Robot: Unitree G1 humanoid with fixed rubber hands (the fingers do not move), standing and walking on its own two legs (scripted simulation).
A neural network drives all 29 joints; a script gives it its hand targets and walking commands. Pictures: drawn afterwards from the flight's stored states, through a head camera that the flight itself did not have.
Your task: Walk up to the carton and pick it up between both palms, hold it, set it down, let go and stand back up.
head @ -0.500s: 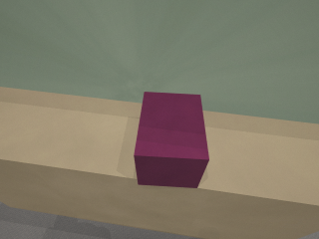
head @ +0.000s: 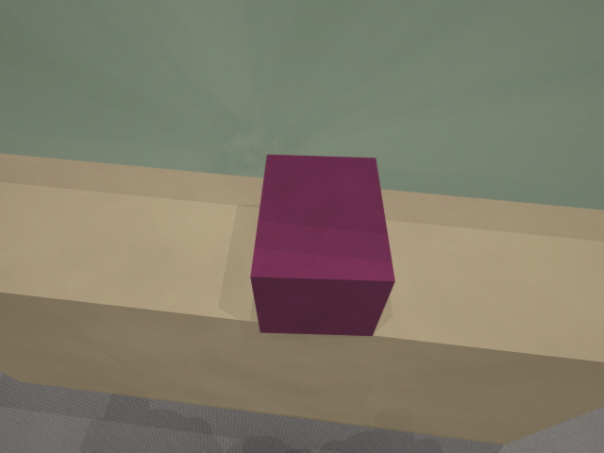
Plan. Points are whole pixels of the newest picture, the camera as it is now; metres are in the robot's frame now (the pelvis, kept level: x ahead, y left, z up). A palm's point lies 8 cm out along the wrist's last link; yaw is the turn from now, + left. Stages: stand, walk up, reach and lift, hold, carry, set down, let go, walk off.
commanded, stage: walk up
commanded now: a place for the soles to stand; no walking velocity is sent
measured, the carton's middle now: (318, 243) +0.44 -0.03 -0.02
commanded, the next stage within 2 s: reach and lift in 1.78 s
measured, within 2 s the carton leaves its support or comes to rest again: neither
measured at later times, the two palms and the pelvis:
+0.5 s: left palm out of the picture +0.04 +0.28 -0.13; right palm out of the picture -0.04 -0.25 -0.14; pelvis -0.03 +0.02 -0.01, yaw -7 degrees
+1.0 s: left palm out of the picture +0.10 +0.27 -0.12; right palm out of the picture -0.04 -0.26 -0.15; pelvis -0.03 +0.02 -0.01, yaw -13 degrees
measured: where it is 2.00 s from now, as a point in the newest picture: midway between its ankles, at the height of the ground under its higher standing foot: outside the picture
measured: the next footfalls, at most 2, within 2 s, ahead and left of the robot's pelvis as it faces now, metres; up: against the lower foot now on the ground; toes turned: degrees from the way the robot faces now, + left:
none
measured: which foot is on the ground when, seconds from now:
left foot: down 0.00-1.00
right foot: down 0.00-1.00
